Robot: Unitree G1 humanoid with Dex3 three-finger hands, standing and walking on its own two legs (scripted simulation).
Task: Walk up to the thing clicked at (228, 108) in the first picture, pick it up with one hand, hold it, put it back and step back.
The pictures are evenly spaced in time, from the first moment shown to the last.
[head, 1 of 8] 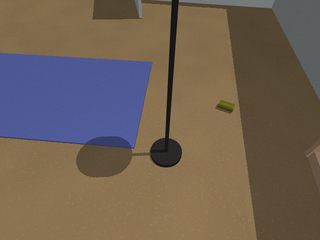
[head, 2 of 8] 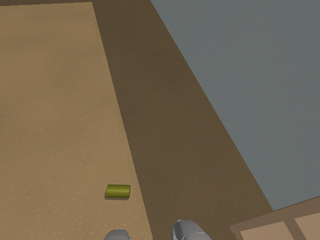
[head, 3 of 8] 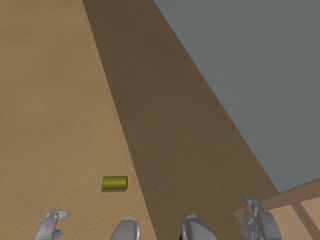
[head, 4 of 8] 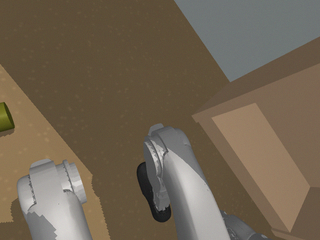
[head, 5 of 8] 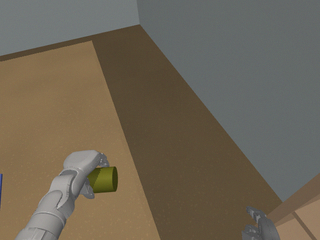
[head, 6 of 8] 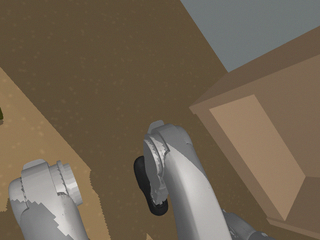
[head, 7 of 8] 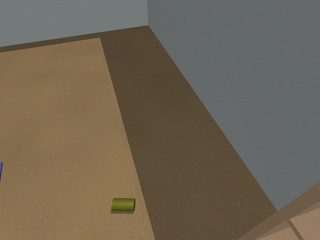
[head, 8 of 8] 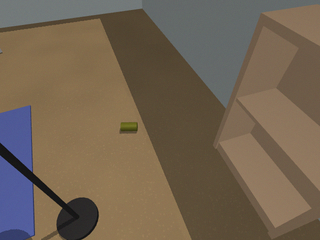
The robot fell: no
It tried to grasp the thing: yes
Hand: left
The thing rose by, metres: 0.67
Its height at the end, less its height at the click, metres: +0.00
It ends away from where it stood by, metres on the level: 0.01
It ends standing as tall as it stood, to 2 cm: yes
